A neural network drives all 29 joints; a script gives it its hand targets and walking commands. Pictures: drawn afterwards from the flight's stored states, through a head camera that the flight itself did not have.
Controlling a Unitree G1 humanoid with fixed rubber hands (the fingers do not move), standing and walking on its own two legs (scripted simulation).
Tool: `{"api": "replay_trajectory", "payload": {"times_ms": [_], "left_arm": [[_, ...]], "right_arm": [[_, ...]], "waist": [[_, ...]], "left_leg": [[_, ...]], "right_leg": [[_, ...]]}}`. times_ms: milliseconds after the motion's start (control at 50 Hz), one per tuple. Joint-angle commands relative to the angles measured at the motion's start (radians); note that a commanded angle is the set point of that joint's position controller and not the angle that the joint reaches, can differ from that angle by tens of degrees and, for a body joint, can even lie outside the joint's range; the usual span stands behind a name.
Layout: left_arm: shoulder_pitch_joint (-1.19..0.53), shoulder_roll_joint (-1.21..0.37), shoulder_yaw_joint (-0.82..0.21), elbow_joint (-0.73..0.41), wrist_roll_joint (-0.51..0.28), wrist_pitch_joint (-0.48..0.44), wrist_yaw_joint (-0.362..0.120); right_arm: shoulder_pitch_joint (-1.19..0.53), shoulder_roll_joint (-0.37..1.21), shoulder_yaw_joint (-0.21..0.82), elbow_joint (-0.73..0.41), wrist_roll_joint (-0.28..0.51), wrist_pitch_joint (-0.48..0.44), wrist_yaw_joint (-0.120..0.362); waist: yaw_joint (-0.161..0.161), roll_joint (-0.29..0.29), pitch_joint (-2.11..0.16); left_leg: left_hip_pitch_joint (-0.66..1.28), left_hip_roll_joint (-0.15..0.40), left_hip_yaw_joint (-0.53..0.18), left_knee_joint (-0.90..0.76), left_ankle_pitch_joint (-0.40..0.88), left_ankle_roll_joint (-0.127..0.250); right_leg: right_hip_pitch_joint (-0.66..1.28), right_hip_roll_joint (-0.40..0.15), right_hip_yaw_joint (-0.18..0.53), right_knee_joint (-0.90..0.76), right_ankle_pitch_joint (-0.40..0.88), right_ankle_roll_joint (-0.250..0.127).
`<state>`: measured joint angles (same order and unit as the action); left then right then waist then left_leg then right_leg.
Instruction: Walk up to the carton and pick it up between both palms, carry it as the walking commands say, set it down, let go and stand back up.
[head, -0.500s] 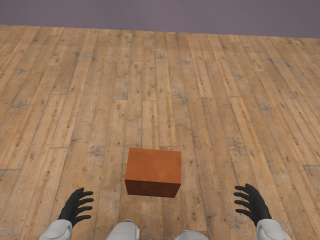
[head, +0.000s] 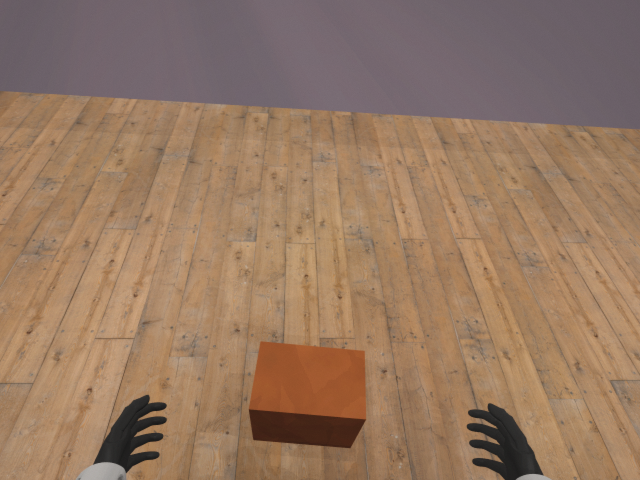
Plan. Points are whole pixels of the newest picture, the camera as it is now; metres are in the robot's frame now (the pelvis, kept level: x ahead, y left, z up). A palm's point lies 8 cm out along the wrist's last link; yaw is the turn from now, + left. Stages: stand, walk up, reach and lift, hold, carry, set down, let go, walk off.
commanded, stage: stand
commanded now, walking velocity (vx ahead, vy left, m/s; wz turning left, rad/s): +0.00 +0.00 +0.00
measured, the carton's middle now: (307, 396) +0.45 +0.01 -0.63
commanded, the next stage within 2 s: none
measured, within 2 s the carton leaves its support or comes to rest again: neither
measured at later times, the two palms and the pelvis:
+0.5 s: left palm (104, 464) +0.15 +0.27 -0.07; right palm (537, 442) +0.20 -0.26 -0.04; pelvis +0.03 -0.01 +0.00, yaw +0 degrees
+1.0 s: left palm out of the picture +0.12 +0.28 -0.09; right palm (541, 461) +0.17 -0.26 -0.04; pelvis +0.01 +0.00 +0.00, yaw +0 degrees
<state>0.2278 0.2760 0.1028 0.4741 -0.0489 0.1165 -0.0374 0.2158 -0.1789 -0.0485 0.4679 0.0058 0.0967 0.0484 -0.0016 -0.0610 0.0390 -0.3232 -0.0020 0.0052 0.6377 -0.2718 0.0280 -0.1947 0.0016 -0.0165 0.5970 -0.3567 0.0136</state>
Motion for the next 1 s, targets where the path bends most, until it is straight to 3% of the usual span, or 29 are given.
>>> {"api": "replay_trajectory", "payload": {"times_ms": [0,20,60,100,180,200,220,240,260,280,300,320,340,400,420,440,500,540,560,600,620,640,660,720,800,840,860,920,980], "left_arm": [[0.085,0.176,0.012,0.0,0.11,-0.11,0.016],[0.083,0.177,0.019,0.003,0.116,-0.114,0.02],[0.06,0.197,0.018,0.013,0.115,-0.136,0.022],[0.017,0.224,0.022,0.013,0.115,-0.155,0.025],[0.066,0.239,0.029,0.041,0.099,-0.158,0.038],[0.068,0.247,0.032,0.049,0.098,-0.156,0.039],[0.07,0.236,0.027,0.051,0.094,-0.157,0.039],[0.074,0.237,0.035,0.051,0.098,-0.155,0.043],[0.067,0.247,0.031,0.048,0.096,-0.148,0.044],[0.057,0.23,0.032,0.045,0.1,-0.149,0.042],[0.081,0.212,0.021,0.058,0.104,-0.152,0.044],[0.061,0.232,0.029,0.065,0.109,-0.153,0.051],[0.063,0.242,0.038,0.061,0.103,-0.157,0.048],[0.036,0.228,0.031,0.061,0.107,-0.16,0.046],[0.033,0.238,0.036,0.057,0.11,-0.159,0.048],[0.035,0.239,0.039,0.066,0.108,-0.162,0.046],[0.031,0.224,0.029,0.072,0.112,-0.169,0.049],[0.027,0.237,0.032,0.077,0.114,-0.172,0.052],[0.038,0.231,0.027,0.08,0.108,-0.173,0.049],[0.023,0.252,0.041,0.09,0.114,-0.177,0.045],[0.017,0.225,0.031,0.084,0.107,-0.182,0.041],[0.05,0.228,0.027,0.103,0.109,-0.178,0.043],[0.025,0.24,0.031,0.095,0.105,-0.177,0.041],[0.053,0.235,0.034,0.118,0.104,-0.181,0.038],[0.036,0.238,0.029,0.138,0.106,-0.179,0.038],[0.055,0.226,0.025,0.137,0.1,-0.18,0.041],[0.035,0.242,0.031,0.135,0.104,-0.182,0.042],[0.046,0.255,0.039,0.136,0.099,-0.181,0.04],[0.051,0.236,0.024,0.146,0.092,-0.185,0.042]], "right_arm": [[-0.03,-0.265,-0.072,0.011,-0.065,-0.084,-0.045],[-0.034,-0.275,-0.078,0.015,-0.071,-0.092,-0.045],[-0.027,-0.261,-0.071,0.02,-0.066,-0.107,-0.045],[-0.01,-0.227,-0.059,0.031,-0.054,-0.119,-0.04],[-0.009,-0.249,-0.061,0.036,-0.057,-0.133,-0.036],[0.005,-0.266,-0.069,0.042,-0.056,-0.132,-0.039],[0.002,-0.259,-0.063,0.047,-0.057,-0.133,-0.039],[0.001,-0.267,-0.065,0.054,-0.059,-0.132,-0.04],[0.008,-0.261,-0.067,0.045,-0.058,-0.134,-0.039],[0.005,-0.28,-0.073,0.052,-0.065,-0.129,-0.045],[-0.009,-0.264,-0.064,0.06,-0.065,-0.128,-0.047],[-0.007,-0.247,-0.055,0.052,-0.061,-0.131,-0.046],[-0.008,-0.276,-0.06,0.062,-0.064,-0.129,-0.045],[-0.057,-0.264,-0.057,0.069,-0.062,-0.139,-0.042],[-0.042,-0.28,-0.058,0.069,-0.067,-0.143,-0.048],[-0.036,-0.275,-0.056,0.092,-0.06,-0.148,-0.047],[-0.031,-0.289,-0.06,0.097,-0.064,-0.152,-0.052],[-0.056,-0.291,-0.059,0.1,-0.059,-0.156,-0.054],[-0.068,-0.3,-0.061,0.094,-0.066,-0.161,-0.058],[-0.072,-0.293,-0.058,0.098,-0.059,-0.169,-0.054],[-0.077,-0.296,-0.058,0.1,-0.066,-0.168,-0.052],[-0.055,-0.294,-0.059,0.113,-0.067,-0.169,-0.055],[-0.045,-0.299,-0.054,0.106,-0.065,-0.174,-0.053],[-0.059,-0.308,-0.058,0.109,-0.069,-0.172,-0.061],[-0.061,-0.297,-0.056,0.11,-0.058,-0.177,-0.056],[-0.045,-0.315,-0.061,0.114,-0.067,-0.178,-0.059],[-0.056,-0.299,-0.058,0.108,-0.06,-0.177,-0.055],[-0.035,-0.319,-0.065,0.124,-0.058,-0.179,-0.058],[-0.026,-0.304,-0.059,0.126,-0.055,-0.179,-0.061]], "waist": [[0.029,0.169,-0.107],[0.033,0.161,-0.13],[0.02,0.078,-0.117],[0.006,-0.04,-0.11],[0.025,0.005,-0.203],[0.011,0.032,-0.21],[0.019,0.003,-0.237],[0.026,0.018,-0.231],[0.009,0.004,-0.235],[0.015,0.032,-0.227],[0.029,0.0,-0.224],[0.014,-0.008,-0.185],[0.028,0.015,-0.176],[0.027,-0.009,-0.151],[0.024,0.061,-0.167],[0.024,0.038,-0.196],[0.016,0.096,-0.125],[0.018,0.095,-0.138],[0.02,0.128,-0.119],[0.02,0.093,-0.119],[0.034,0.097,-0.111],[0.02,0.132,-0.099],[0.018,0.11,-0.082],[0.022,0.169,-0.058],[0.015,0.089,-0.087],[0.028,0.094,-0.08],[0.01,0.057,-0.09],[0.019,0.106,-0.101],[0.005,0.071,-0.091]], "left_leg": [[-0.02,0.103,-0.189,-0.273,-0.3,0.006],[0.002,0.089,-0.167,-0.256,-0.277,0.004],[0.026,0.07,-0.125,-0.186,-0.125,0.003],[0.051,0.055,-0.086,-0.132,0.087,-0.004],[0.148,0.058,-0.045,-0.05,0.415,0.014],[0.184,0.06,-0.04,-0.036,0.503,0.016],[0.211,0.07,-0.038,-0.027,0.557,0.02],[0.199,0.07,-0.048,-0.019,0.525,0.025],[0.198,0.066,-0.041,-0.032,0.494,0.019],[0.194,0.07,-0.043,-0.033,0.456,0.023],[0.174,0.075,-0.058,-0.046,0.382,0.024],[0.141,0.058,-0.046,-0.059,0.353,0.017],[0.134,0.061,-0.044,-0.062,0.345,0.018],[0.104,0.061,-0.064,-0.085,0.276,0.026],[0.118,0.061,-0.06,-0.07,0.264,0.022],[0.143,0.066,-0.067,-0.092,0.223,0.016],[0.1,0.079,-0.09,-0.101,0.189,0.026],[0.083,0.082,-0.095,-0.116,0.152,0.013],[0.071,0.086,-0.114,-0.126,0.129,0.022],[0.063,0.087,-0.111,-0.123,0.127,0.025],[0.07,0.087,-0.117,-0.135,0.139,0.022],[0.073,0.091,-0.123,-0.124,0.137,0.035],[0.065,0.09,-0.13,-0.138,0.148,0.034],[0.061,0.099,-0.138,-0.15,0.123,0.041],[0.077,0.092,-0.14,-0.134,0.137,0.034],[0.072,0.091,-0.134,-0.124,0.143,0.04],[0.073,0.085,-0.129,-0.116,0.151,0.035],[0.104,0.078,-0.108,-0.102,0.195,0.035],[0.112,0.088,-0.114,-0.109,0.213,0.041]], "right_leg": [[-0.098,-0.01,0.057,-0.083,-0.008,-0.002],[-0.102,-0.009,0.058,-0.099,-0.009,-0.004],[-0.122,-0.035,0.088,-0.143,0.05,-0.014],[-0.107,-0.067,0.108,-0.155,0.202,-0.021],[-0.051,-0.082,0.107,-0.095,0.55,-0.027],[-0.066,-0.07,0.085,-0.061,0.608,-0.029],[-0.053,-0.067,0.071,-0.052,0.656,-0.023],[-0.049,-0.075,0.087,-0.067,0.632,-0.023],[-0.06,-0.066,0.082,-0.061,0.599,-0.023],[-0.072,-0.065,0.078,-0.06,0.542,-0.027],[-0.058,-0.073,0.081,-0.084,0.465,-0.029],[-0.053,-0.068,0.099,-0.104,0.464,-0.025],[-0.055,-0.077,0.105,-0.098,0.443,-0.029],[-0.076,-0.068,0.098,-0.114,0.362,-0.029],[-0.078,-0.069,0.116,-0.12,0.328,-0.031],[-0.079,-0.073,0.113,-0.124,0.298,-0.038],[-0.107,-0.082,0.134,-0.148,0.211,-0.049],[-0.099,-0.076,0.138,-0.163,0.16,-0.047],[-0.113,-0.079,0.13,-0.158,0.153,-0.052],[-0.107,-0.068,0.122,-0.153,0.156,-0.047],[-0.118,-0.069,0.118,-0.145,0.147,-0.052],[-0.128,-0.07,0.127,-0.156,0.149,-0.054],[-0.136,-0.064,0.124,-0.143,0.129,-0.05],[-0.151,-0.059,0.122,-0.146,0.122,-0.054],[-0.134,-0.062,0.117,-0.153,0.128,-0.051],[-0.128,-0.07,0.121,-0.146,0.14,-0.057],[-0.115,-0.073,0.131,-0.162,0.151,-0.055],[-0.142,-0.08,0.142,-0.157,0.139,-0.063],[-0.141,-0.083,0.138,-0.157,0.186,-0.059]]}}
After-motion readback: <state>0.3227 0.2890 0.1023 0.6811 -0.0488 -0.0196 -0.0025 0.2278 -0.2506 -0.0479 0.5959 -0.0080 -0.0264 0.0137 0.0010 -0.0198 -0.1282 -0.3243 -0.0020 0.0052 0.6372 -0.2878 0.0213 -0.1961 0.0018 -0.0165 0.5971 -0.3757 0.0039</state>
